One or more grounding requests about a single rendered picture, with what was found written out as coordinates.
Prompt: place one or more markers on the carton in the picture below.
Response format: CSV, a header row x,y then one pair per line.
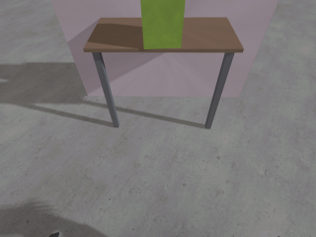
x,y
162,23

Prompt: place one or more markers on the table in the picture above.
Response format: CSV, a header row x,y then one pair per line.
x,y
200,35

